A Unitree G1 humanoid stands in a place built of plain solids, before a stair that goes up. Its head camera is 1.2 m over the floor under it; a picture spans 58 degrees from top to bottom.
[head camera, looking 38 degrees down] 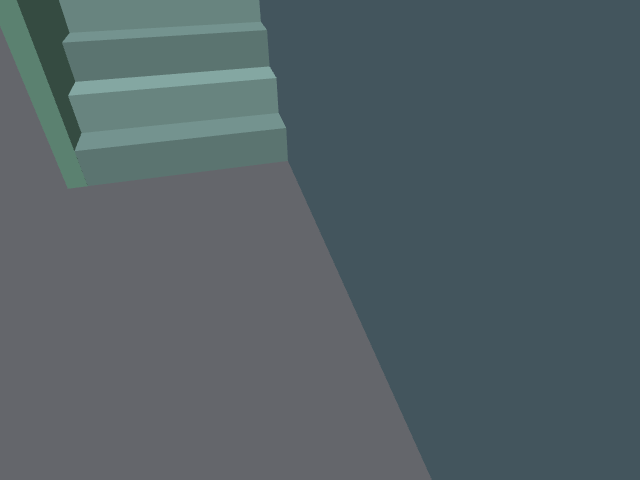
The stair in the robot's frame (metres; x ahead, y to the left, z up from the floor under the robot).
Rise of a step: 0.21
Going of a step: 0.23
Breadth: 1.09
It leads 15 degrees to the left of straight ahead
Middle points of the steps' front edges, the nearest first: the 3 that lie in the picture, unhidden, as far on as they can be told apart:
2.15 0.72 0.21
2.36 0.78 0.41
2.58 0.83 0.62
